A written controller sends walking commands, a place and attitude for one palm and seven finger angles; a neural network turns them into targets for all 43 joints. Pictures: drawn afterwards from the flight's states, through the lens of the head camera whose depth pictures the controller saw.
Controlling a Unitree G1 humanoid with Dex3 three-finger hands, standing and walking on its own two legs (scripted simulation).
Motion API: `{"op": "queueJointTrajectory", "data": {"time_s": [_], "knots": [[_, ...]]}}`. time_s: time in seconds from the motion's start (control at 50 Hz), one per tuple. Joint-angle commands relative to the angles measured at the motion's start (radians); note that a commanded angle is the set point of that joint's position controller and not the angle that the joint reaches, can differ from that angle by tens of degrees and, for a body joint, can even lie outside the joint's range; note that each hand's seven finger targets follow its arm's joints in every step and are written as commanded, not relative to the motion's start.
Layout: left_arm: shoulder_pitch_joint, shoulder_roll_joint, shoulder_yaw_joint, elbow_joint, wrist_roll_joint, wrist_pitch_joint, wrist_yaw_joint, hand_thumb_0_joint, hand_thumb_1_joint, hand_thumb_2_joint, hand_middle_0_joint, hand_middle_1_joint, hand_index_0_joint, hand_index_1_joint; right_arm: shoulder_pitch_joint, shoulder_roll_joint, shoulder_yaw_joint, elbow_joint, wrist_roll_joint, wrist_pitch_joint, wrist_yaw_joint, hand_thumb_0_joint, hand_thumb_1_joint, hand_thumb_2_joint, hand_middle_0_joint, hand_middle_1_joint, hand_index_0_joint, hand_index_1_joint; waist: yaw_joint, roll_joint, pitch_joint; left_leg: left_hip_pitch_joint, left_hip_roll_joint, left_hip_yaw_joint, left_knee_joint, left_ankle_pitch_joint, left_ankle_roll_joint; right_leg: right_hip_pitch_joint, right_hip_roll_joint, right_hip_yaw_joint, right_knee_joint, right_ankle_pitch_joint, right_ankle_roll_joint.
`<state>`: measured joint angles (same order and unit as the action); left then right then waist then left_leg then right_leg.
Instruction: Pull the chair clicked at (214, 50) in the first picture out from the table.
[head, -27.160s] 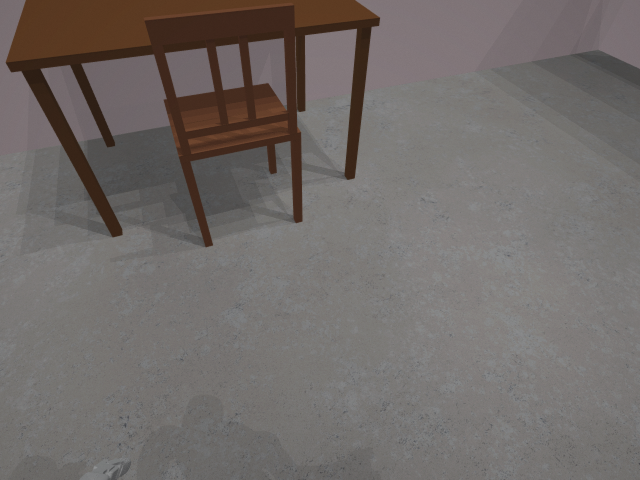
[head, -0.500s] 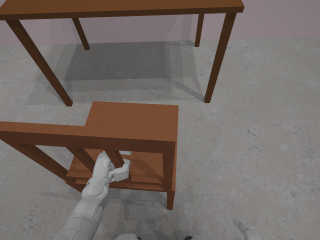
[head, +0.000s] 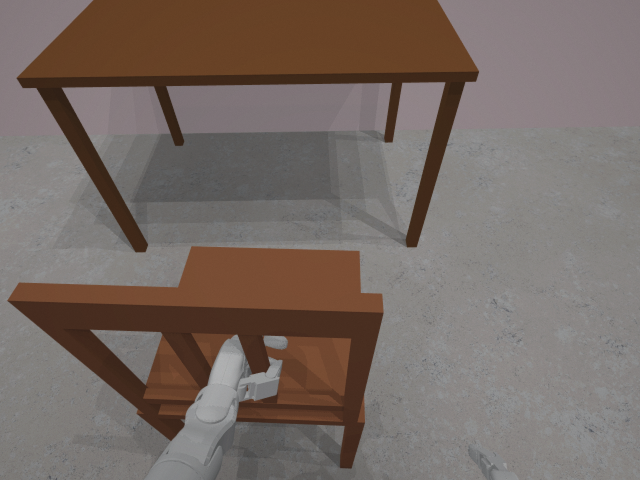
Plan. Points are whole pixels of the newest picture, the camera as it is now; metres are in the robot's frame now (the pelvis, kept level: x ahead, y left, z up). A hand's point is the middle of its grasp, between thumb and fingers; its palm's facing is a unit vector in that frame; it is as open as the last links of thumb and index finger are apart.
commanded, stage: stop walking, hand still on the chair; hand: left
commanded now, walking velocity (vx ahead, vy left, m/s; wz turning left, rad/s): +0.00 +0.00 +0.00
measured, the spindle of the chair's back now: (197, 366) +0.29 +0.20 -0.09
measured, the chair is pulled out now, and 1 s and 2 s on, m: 0.58 0.58 0.58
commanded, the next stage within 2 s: open the thumb and straighten the fingers in 0.16 s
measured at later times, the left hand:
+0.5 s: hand (268, 365) +0.28 +0.09 -0.07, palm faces -0.10 -0.99 -0.11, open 7.7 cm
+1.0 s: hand (261, 361) +0.29 +0.10 -0.08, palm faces -0.07 -0.99 -0.10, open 17.0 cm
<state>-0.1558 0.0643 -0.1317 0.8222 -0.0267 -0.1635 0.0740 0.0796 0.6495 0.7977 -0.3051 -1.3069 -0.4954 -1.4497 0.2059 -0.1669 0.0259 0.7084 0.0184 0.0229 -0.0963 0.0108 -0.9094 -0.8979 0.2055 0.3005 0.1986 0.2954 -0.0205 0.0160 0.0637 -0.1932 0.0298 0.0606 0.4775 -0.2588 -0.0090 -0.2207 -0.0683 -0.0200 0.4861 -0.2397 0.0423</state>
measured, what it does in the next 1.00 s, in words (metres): stands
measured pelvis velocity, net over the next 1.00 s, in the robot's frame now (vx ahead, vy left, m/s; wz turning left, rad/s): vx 0.03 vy -0.02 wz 0.04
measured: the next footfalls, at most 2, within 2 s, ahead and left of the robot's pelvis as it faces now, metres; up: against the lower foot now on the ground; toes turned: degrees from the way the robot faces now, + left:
none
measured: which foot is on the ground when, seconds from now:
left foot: down 0.00-1.00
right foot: down 0.00-1.00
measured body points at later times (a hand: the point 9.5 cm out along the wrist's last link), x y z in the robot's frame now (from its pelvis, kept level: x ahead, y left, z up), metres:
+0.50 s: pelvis +0.00 -0.02 -0.01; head +0.04 -0.02 +0.43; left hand +0.29 +0.15 -0.06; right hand +0.11 -0.29 -0.12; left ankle +0.00 +0.12 -0.74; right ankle +0.01 -0.15 -0.74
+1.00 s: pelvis +0.03 -0.02 -0.04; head +0.08 -0.03 +0.41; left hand +0.29 +0.16 -0.07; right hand +0.17 -0.27 -0.14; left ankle +0.00 +0.12 -0.74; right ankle +0.01 -0.15 -0.74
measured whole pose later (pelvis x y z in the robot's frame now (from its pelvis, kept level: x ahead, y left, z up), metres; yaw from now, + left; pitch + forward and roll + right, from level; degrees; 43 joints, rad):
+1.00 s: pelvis +0.03 -0.02 -0.04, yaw +2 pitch +11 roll +0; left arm 0.04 0.16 -0.05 0.34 -0.08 0.07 -0.02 -0.01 -0.53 0.21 -0.07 -0.21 -0.07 -0.21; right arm 0.24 -0.25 0.00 0.57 0.03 -0.06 -0.06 0.01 -0.91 -0.90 0.21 0.30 0.20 0.30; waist -0.06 0.04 -0.08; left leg -0.56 0.05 0.01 0.81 -0.43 -0.04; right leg -0.57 -0.06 -0.06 0.83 -0.43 0.02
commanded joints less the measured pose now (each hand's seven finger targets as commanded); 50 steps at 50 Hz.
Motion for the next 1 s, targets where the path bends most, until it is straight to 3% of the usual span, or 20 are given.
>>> {"op": "queueJointTrajectory", "data": {"time_s": [0.0, 0.2, 0.22, 0.24, 0.26, 0.28, 0.3, 0.32, 0.36, 0.4, 0.46, 0.48, 0.58, 0.62, 0.7, 0.74, 0.76, 0.84, 0.9, 0.98], "knots": [[-0.193, 0.075, 0.012, -0.153, 0.018, -0.039, 0.004, 0.000, 0.900, 0.900, -0.500, -1.450, -0.500, -1.450, -0.028, -0.159, -0.049, -0.108, -0.002, -0.036, -0.011, 0.000, -0.900, -0.900, 0.200, 0.300, 0.200, 0.300, 0.009, -0.019, -0.224, 0.097, 0.104, -0.100, -0.070, 0.301, 0.038, 0.039, -0.043, 0.026, -0.046, 0.204, -0.056], [-0.200, 0.084, 0.020, -0.142, 0.009, -0.030, 0.008, 0.000, 0.900, 0.900, -0.500, -1.450, -0.500, -1.450, -0.038, -0.150, -0.045, -0.109, 0.005, -0.019, -0.018, 0.000, -0.900, -0.900, 0.200, 0.300, 0.200, 0.300, 0.004, -0.055, -0.219, 0.081, 0.093, -0.089, -0.058, 0.230, 0.034, 0.046, -0.064, 0.048, -0.073, 0.214, -0.063], [-0.196, 0.095, 0.019, -0.141, 0.006, -0.027, 0.007, 0.000, 0.900, 0.900, -0.500, -1.450, -0.500, -1.450, -0.025, -0.152, -0.047, -0.100, 0.010, -0.019, -0.021, 0.000, -0.900, -0.900, 0.200, 0.300, 0.200, 0.300, 0.000, -0.053, -0.208, 0.083, 0.091, -0.090, -0.062, 0.227, 0.035, 0.035, -0.061, 0.046, -0.081, 0.206, -0.063], [-0.261, 0.197, 0.110, -0.260, 0.007, -0.039, 0.020, 0.000, 0.900, 0.900, -0.500, -1.450, -0.500, -1.450, -0.037, -0.160, -0.052, -0.114, 0.008, -0.020, -0.023, 0.000, -0.900, -0.900, 0.200, 0.300, 0.200, 0.300, 0.008, -0.050, -0.212, 0.082, 0.093, -0.091, -0.062, 0.220, 0.035, 0.045, -0.063, 0.061, -0.082, 0.205, -0.063], [-0.166, 0.079, 0.042, -0.159, -0.047, -0.008, -0.006, 0.000, 0.779, 0.842, -0.500, -1.450, -0.500, -1.450, -0.003, -0.197, -0.058, -0.096, 0.040, -0.029, 0.017, 0.000, -0.900, -0.900, 0.200, 0.300, 0.200, 0.300, -0.084, -0.190, -0.171, -0.055, 0.035, -0.035, -0.036, 0.079, 0.034, -0.033, -0.013, -0.046, -0.037, 0.120, -0.039], [-0.220, 0.116, 0.073, -0.221, -0.053, -0.028, -0.019, 0.000, 0.658, 0.783, -0.500, -1.450, -0.500, -1.450, -0.017, -0.206, -0.059, -0.108, 0.041, -0.039, 0.031, 0.000, -0.900, -0.900, 0.200, 0.300, 0.200, 0.300, -0.059, -0.218, -0.166, -0.111, 0.030, -0.033, -0.017, 0.032, 0.038, -0.053, -0.010, -0.044, -0.011, 0.092, -0.039], [-0.242, 0.124, 0.080, -0.279, -0.052, -0.040, -0.032, 0.000, 0.538, 0.725, -0.500, -1.450, -0.500, -1.450, -0.021, -0.205, -0.065, -0.123, 0.036, -0.052, 0.034, 0.000, -0.900, -0.900, 0.200, 0.300, 0.200, 0.300, -0.061, -0.176, -0.209, -0.114, 0.022, -0.026, -0.006, 0.010, 0.040, -0.054, -0.009, -0.036, -0.002, 0.074, -0.039], [-0.213, 0.176, 0.116, -0.282, -0.052, -0.042, -0.033, 0.000, 0.417, 0.667, -0.500, -1.450, -0.500, -1.450, -0.021, -0.204, -0.068, -0.126, 0.039, -0.059, 0.037, 0.000, -0.900, -0.900, 0.200, 0.300, 0.200, 0.300, -0.055, -0.134, -0.198, -0.129, 0.018, -0.027, 0.005, -0.015, 0.042, -0.063, -0.009, -0.029, 0.001, 0.049, -0.040], [-0.205, 0.181, 0.112, -0.372, -0.043, -0.048, -0.044, 0.000, 0.175, 0.550, -0.500, -1.450, -0.500, -1.450, -0.021, -0.196, -0.065, -0.149, 0.034, -0.078, 0.046, 0.000, -0.900, -0.900, 0.200, 0.300, 0.200, 0.300, -0.044, -0.001, -0.251, -0.129, 0.004, -0.020, 0.032, -0.021, 0.037, -0.085, -0.003, -0.026, 0.031, 0.032, -0.047], [-0.216, 0.145, 0.071, -0.413, -0.031, -0.037, -0.054, 0.000, -0.067, 0.433, -0.500, -1.450, -0.500, -1.450, -0.012, -0.191, -0.066, -0.162, 0.032, -0.087, 0.056, 0.000, -0.900, -0.900, 0.200, 0.300, 0.200, 0.300, -0.051, 0.070, -0.283, -0.122, 0.000, -0.022, 0.064, 0.004, 0.032, -0.123, 0.006, -0.035, 0.063, 0.049, -0.052], [-0.141, 0.169, 0.103, -0.414, -0.034, 0.018, -0.054, 0.000, -0.429, 0.258, -0.475, -1.378, -0.475, -1.378, 0.003, -0.205, -0.073, -0.180, 0.031, -0.093, 0.063, 0.000, -0.900, -0.900, 0.200, 0.300, 0.200, 0.300, -0.037, 0.049, -0.315, -0.162, -0.003, -0.026, 0.094, 0.018, 0.028, -0.126, 0.013, -0.038, 0.094, 0.070, -0.053], [-0.173, 0.232, 0.161, -0.372, -0.034, 0.039, -0.052, 0.000, -0.550, 0.200, -0.450, -1.305, -0.450, -1.305, 0.016, -0.220, -0.075, -0.169, 0.030, -0.087, 0.060, 0.000, -0.900, -0.900, 0.200, 0.300, 0.200, 0.300, -0.049, 0.000, -0.303, -0.193, -0.004, -0.027, 0.109, 0.007, 0.030, -0.145, 0.015, -0.033, 0.100, 0.071, -0.048], [-0.091, 0.127, 0.101, -0.448, -0.073, 0.096, -0.083, 0.000, -0.550, 0.200, -0.325, -0.942, -0.325, -0.942, 0.016, -0.221, -0.081, -0.213, 0.030, -0.106, 0.055, 0.000, -0.900, -0.900, 0.200, 0.300, 0.200, 0.300, -0.045, -0.066, -0.360, -0.218, -0.004, -0.019, 0.154, 0.054, 0.030, -0.150, 0.018, -0.042, 0.144, 0.132, -0.041], [-0.117, 0.130, 0.092, -0.508, -0.083, 0.099, -0.096, 0.000, -0.550, 0.200, -0.275, -0.798, -0.275, -0.798, 0.026, -0.224, -0.084, -0.217, 0.028, -0.118, 0.046, 0.000, -0.900, -0.900, 0.200, 0.300, 0.200, 0.300, -0.055, -0.072, -0.394, -0.205, -0.001, -0.028, 0.171, 0.095, 0.030, -0.144, 0.019, -0.049, 0.166, 0.171, -0.043], [-0.028, 0.187, 0.140, -0.559, -0.067, 0.114, -0.091, 0.000, -0.550, 0.200, -0.175, -0.508, -0.175, -0.508, 0.041, -0.228, -0.086, -0.223, 0.021, -0.129, 0.039, 0.000, -0.900, -0.900, 0.200, 0.300, 0.200, 0.300, -0.046, -0.108, -0.403, -0.237, -0.002, -0.028, 0.204, 0.140, 0.030, -0.150, 0.016, -0.047, 0.206, 0.236, -0.035], [0.015, 0.209, 0.155, -0.585, -0.052, 0.127, -0.086, 0.000, -0.550, 0.200, -0.125, -0.363, -0.125, -0.363, 0.041, -0.225, -0.084, -0.230, 0.019, -0.130, 0.039, 0.000, -0.900, -0.900, 0.200, 0.300, 0.200, 0.300, -0.037, -0.076, -0.394, -0.242, -0.002, -0.024, 0.216, 0.156, 0.028, -0.155, 0.013, -0.045, 0.219, 0.256, -0.038], [-0.073, 0.258, 0.190, -0.554, -0.042, 0.134, -0.079, 0.000, -0.550, 0.200, -0.100, -0.290, -0.100, -0.290, 0.047, -0.232, -0.080, -0.213, 0.018, -0.121, 0.034, 0.000, -0.900, -0.900, 0.200, 0.300, 0.200, 0.300, -0.058, -0.091, -0.355, -0.263, -0.003, -0.026, 0.229, 0.145, 0.030, -0.190, 0.014, -0.041, 0.222, 0.248, -0.034], [-0.037, 0.209, 0.153, -0.615, -0.039, 0.153, -0.088, 0.000, -0.550, 0.200, 0.000, 0.000, 0.000, 0.000, 0.045, -0.218, -0.079, -0.234, 0.016, -0.122, 0.033, 0.000, -0.900, -0.900, 0.200, 0.300, 0.200, 0.300, -0.049, -0.035, -0.396, -0.236, -0.003, -0.024, 0.253, 0.198, 0.029, -0.184, 0.011, -0.042, 0.243, 0.294, -0.039], [0.044, 0.171, 0.117, -0.693, -0.058, 0.170, -0.100, 0.000, -0.550, 0.200, 0.000, 0.000, 0.000, 0.000, 0.032, -0.211, -0.078, -0.257, 0.018, -0.132, 0.035, 0.000, -0.900, -0.900, 0.200, 0.300, 0.200, 0.300, -0.042, -0.001, -0.450, -0.211, 0.001, -0.027, 0.271, 0.255, 0.026, -0.164, 0.007, -0.051, 0.259, 0.335, -0.042], [0.099, 0.194, 0.122, -0.716, -0.047, 0.199, -0.095, 0.000, -0.550, 0.200, 0.000, 0.000, 0.000, 0.000, 0.032, -0.219, -0.078, -0.268, 0.017, -0.131, 0.030, 0.000, -0.900, -0.900, 0.200, 0.300, 0.200, 0.300, -0.048, -0.058, -0.417, -0.246, 0.002, -0.037, 0.282, 0.240, 0.025, -0.184, 0.007, -0.059, 0.270, 0.331, -0.040]]}}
